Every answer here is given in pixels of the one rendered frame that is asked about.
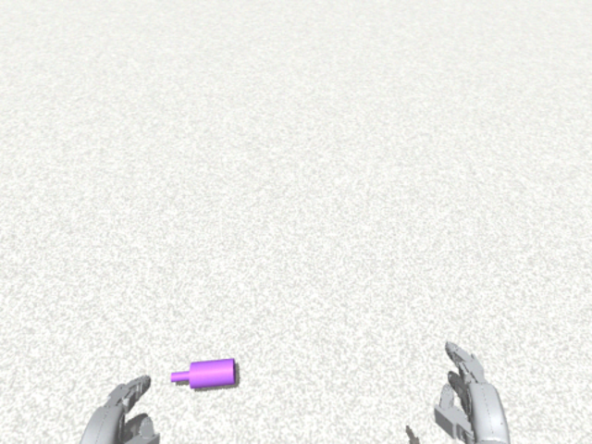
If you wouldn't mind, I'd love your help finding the bottle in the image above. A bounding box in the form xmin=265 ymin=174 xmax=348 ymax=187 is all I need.
xmin=171 ymin=358 xmax=236 ymax=389

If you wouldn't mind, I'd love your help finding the left robot hand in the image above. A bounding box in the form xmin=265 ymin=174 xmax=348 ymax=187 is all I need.
xmin=80 ymin=376 xmax=160 ymax=444

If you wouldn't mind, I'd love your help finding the right robot hand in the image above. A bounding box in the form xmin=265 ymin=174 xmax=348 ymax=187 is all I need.
xmin=434 ymin=341 xmax=511 ymax=444

